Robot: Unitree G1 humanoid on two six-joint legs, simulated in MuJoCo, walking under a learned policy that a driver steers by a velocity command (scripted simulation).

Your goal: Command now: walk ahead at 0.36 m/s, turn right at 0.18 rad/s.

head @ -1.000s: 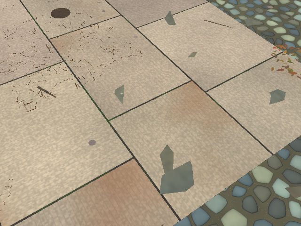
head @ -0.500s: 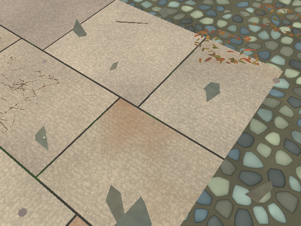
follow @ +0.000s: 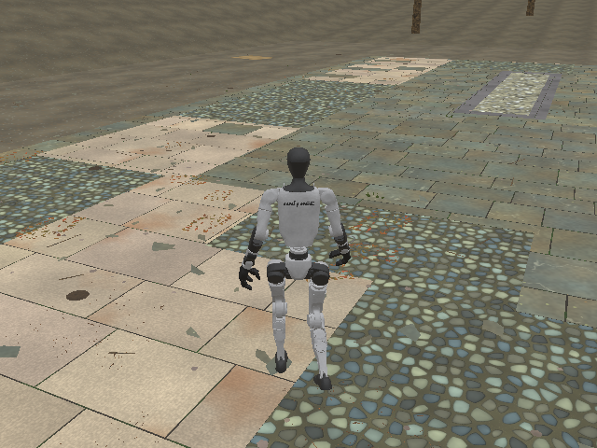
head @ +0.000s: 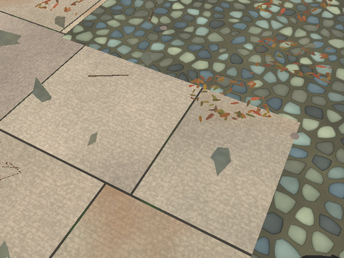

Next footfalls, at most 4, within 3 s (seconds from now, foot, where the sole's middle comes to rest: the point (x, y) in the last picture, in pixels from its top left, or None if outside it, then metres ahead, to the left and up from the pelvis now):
0.36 right None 0.23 -0.13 -0.76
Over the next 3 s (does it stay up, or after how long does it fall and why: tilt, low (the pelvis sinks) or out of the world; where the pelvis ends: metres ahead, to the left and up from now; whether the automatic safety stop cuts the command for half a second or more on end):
stays up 0.37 -0.05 0.01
